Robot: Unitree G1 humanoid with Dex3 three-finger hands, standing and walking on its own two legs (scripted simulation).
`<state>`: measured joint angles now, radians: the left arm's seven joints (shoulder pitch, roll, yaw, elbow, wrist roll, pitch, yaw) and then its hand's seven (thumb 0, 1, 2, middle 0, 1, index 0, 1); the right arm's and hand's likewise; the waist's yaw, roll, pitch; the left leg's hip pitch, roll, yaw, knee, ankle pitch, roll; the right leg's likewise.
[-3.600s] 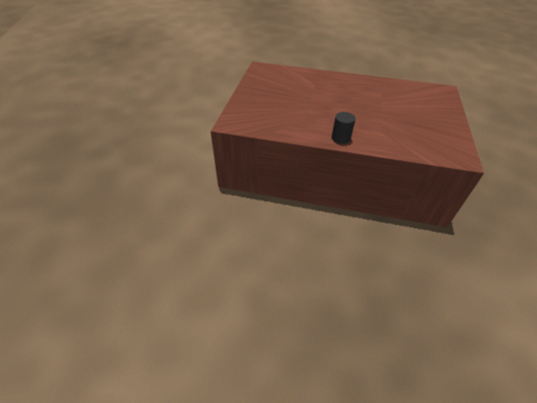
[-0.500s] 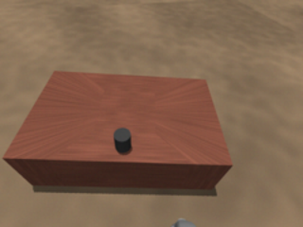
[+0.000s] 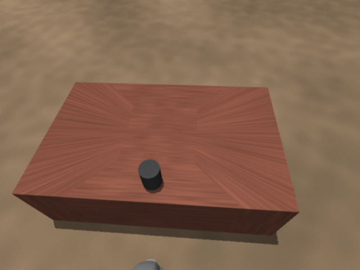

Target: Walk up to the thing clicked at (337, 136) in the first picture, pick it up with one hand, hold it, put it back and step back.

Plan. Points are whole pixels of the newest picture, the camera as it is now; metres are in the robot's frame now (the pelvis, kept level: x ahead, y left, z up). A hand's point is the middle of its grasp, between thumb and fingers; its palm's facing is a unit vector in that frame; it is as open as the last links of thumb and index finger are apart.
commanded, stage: walk up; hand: left
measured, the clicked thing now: (150, 175) +0.51 +0.16 -0.34
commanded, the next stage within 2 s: stand in 1.48 s
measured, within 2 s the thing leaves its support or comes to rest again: neither
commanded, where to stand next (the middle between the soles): +0.10 +0.03 m, yaw -1 degrees
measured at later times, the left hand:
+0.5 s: hand out of the picture +0.05 +0.29 -0.14, palm faces -0.03 -0.92 -0.39, open 7.4 cm
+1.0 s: hand out of the picture +0.12 +0.27 -0.13, palm faces -0.06 -0.94 -0.35, open 7.4 cm
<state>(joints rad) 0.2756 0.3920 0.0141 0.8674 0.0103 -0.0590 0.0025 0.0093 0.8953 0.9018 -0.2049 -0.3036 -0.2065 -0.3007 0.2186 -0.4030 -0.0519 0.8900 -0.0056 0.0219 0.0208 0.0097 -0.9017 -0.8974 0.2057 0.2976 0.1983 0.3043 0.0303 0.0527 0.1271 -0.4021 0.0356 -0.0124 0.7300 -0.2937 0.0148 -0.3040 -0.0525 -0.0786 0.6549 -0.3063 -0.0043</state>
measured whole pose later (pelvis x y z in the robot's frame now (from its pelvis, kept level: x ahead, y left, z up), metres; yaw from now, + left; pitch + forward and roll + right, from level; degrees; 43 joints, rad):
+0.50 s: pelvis +0.00 +0.02 +0.01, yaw +0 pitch -3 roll -1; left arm 0.20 0.38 -0.01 1.06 0.01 -0.05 0.00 0.01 0.90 0.90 -0.20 -0.30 -0.20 -0.30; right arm 0.11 -0.35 -0.01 1.03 0.00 0.02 0.03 0.01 -0.90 -0.90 0.21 0.30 0.20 0.30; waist 0.02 0.04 0.05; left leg -0.30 0.02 0.02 0.55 -0.21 0.01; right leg -0.20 -0.02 -0.03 0.53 -0.29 0.02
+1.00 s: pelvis +0.02 +0.02 +0.02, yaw -1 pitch -2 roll +0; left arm 0.08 0.36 -0.01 1.12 0.01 -0.03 0.00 0.01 0.90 0.90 -0.20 -0.30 -0.20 -0.30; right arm 0.08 -0.36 -0.02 1.13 -0.01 0.01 0.02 0.01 -0.90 -0.90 0.21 0.30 0.20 0.30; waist -0.01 0.00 0.04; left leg -0.19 0.01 0.04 0.38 -0.16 0.01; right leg -0.09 -0.03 -0.02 0.36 -0.23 0.03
